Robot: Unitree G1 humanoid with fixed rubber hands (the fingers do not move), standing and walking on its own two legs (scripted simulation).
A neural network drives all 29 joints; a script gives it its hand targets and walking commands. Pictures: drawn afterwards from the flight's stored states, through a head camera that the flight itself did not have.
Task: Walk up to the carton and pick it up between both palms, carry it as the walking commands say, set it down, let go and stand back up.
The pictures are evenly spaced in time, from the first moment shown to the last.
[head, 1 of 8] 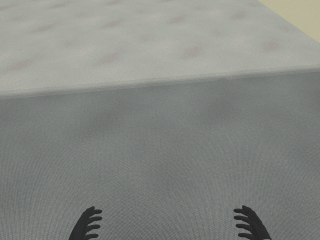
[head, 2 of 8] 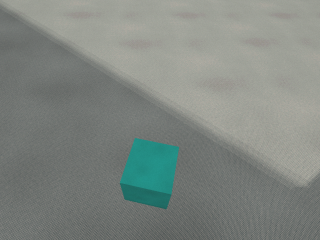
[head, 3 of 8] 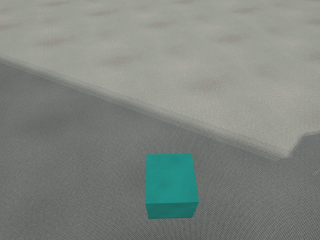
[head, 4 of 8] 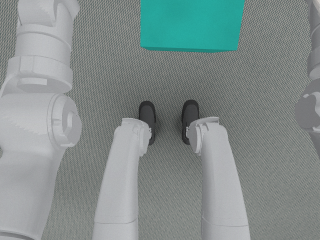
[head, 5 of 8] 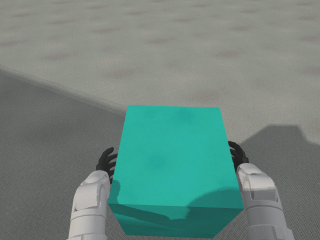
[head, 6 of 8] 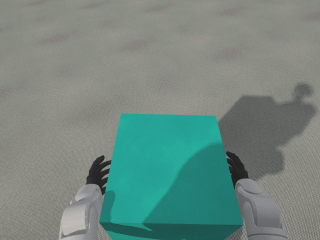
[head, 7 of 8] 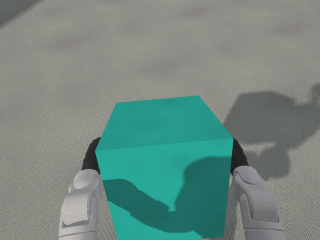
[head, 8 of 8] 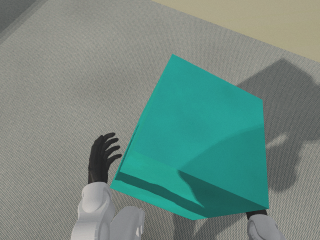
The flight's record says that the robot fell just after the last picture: yes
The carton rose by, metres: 0.68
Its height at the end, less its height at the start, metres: +0.37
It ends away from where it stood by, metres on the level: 20.13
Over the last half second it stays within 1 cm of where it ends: no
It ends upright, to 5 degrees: no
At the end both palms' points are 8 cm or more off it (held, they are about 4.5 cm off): no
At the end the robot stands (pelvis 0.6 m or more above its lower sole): no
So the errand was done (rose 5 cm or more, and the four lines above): no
